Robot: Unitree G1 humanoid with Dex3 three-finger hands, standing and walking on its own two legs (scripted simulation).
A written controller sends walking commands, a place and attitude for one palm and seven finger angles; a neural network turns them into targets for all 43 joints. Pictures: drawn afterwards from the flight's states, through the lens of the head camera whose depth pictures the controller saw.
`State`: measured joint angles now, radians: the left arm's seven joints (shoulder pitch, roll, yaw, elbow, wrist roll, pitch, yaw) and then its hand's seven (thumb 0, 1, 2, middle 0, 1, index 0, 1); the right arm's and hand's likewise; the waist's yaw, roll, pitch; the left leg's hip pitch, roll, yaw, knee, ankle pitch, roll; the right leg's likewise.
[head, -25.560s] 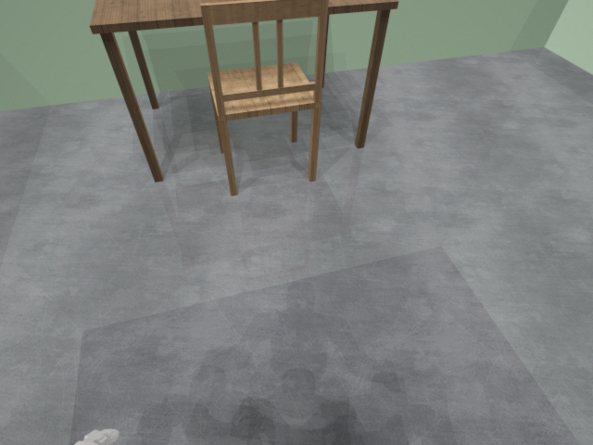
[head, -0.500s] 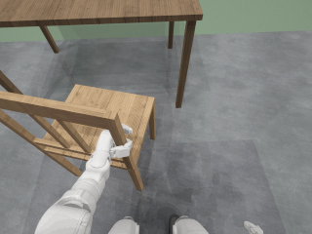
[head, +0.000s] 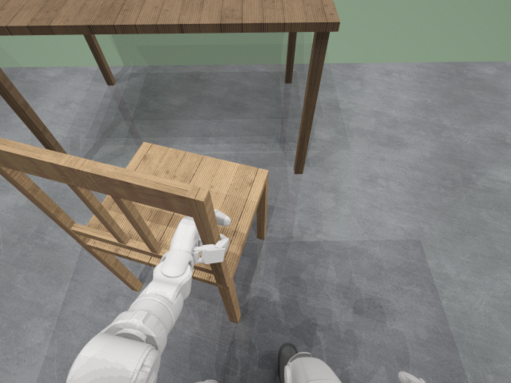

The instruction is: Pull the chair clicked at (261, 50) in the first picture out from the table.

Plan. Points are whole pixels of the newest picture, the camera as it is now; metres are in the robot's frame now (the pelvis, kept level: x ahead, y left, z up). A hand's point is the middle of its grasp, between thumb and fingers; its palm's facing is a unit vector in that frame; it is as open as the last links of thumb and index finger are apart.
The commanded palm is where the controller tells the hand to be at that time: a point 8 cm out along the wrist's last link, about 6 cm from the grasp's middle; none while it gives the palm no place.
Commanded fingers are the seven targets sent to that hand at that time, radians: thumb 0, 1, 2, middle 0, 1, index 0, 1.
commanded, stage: step backward, pulling the chair out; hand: left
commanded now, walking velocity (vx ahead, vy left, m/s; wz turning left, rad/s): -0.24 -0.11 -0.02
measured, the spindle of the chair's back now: (102, 215) +0.44 +0.32 -0.10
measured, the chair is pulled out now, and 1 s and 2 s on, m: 0.44 0.50 0.51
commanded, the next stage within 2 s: stop walking, hand still on the chair in 0.26 s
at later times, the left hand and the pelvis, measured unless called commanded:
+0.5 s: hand (216, 274) +0.30 +0.07 -0.06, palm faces -0.16 -0.98 -0.11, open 6.2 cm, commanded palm +0.29 +0.12 -0.04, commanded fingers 0.00 0.90 0.90 -0.50 -1.45 -0.50 -1.45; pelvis -0.03 +0.00 +0.01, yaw -1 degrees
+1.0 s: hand (216, 286) +0.28 +0.07 -0.06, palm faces -0.18 -0.98 -0.10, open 6.1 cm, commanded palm +0.27 +0.12 -0.04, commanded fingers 0.00 0.90 0.90 -0.50 -1.45 -0.50 -1.45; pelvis +0.04 +0.00 +0.02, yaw +0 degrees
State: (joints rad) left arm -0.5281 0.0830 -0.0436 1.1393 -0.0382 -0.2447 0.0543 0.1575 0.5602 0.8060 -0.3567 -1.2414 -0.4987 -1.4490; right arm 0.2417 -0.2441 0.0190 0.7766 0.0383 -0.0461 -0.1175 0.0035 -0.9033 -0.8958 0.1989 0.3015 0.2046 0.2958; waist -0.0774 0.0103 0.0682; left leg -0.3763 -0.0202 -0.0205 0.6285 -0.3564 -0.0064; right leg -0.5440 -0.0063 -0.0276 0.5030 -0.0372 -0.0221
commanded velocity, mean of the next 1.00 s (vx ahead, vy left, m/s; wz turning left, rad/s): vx -0.07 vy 0.00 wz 0.00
